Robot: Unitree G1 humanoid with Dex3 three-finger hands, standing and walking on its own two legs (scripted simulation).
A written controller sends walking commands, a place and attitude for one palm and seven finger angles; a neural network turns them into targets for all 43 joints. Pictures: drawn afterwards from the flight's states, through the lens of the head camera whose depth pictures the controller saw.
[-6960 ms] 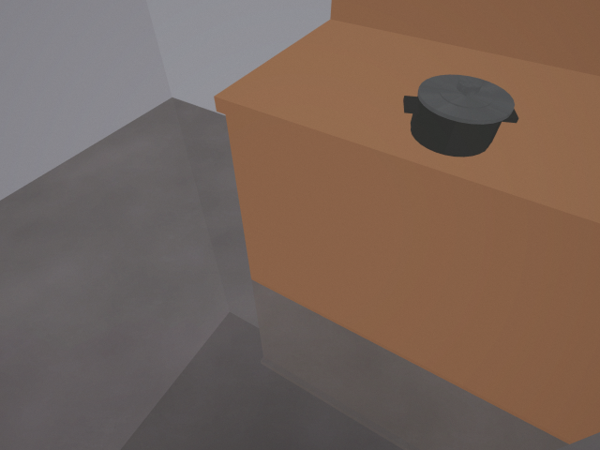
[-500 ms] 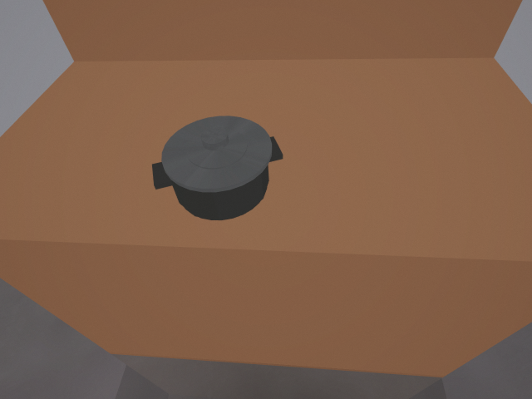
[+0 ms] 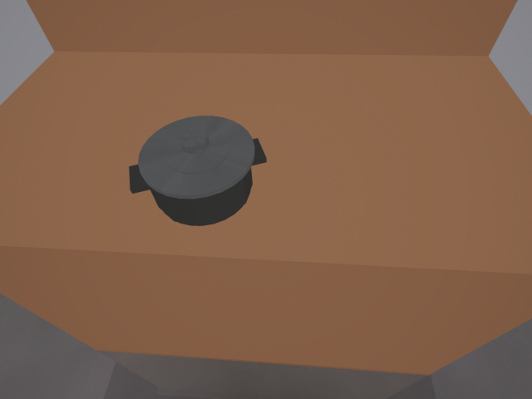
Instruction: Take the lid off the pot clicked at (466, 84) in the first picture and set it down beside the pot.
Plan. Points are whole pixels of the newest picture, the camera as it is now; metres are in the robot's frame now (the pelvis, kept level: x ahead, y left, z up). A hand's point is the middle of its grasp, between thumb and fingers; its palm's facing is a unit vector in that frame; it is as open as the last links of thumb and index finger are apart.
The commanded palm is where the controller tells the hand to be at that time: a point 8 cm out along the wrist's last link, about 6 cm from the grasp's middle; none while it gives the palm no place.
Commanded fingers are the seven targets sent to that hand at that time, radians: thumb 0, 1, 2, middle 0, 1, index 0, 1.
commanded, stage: come to a stop and stand still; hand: left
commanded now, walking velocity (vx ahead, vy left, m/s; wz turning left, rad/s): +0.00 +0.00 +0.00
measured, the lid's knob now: (194, 141) +0.44 +0.13 +0.15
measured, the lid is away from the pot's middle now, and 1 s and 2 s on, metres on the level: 0.00 0.00 0.00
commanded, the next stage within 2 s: look again from close up in 0.16 s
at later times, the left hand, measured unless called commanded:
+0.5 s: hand out of the picture +0.01 +0.17 -0.17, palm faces +0.02 -0.98 -0.20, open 7.4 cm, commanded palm none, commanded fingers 0.00 0.90 0.90 -0.20 -0.30 -0.20 -0.30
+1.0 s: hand out of the picture +0.00 +0.18 -0.18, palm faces +0.02 -0.98 -0.18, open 7.4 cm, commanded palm none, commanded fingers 0.00 0.90 0.90 -0.20 -0.30 -0.20 -0.30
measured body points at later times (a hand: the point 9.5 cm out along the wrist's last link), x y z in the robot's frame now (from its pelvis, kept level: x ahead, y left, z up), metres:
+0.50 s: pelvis +0.01 +0.00 +0.00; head +0.04 +0.00 +0.45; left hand +0.01 +0.22 -0.16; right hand +0.00 -0.21 -0.16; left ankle -0.02 +0.14 -0.74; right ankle +0.00 -0.10 -0.74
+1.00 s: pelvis +0.01 +0.01 +0.00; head +0.04 +0.02 +0.45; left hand +0.00 +0.23 -0.16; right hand -0.02 -0.19 -0.16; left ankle -0.02 +0.14 -0.74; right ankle +0.00 -0.10 -0.74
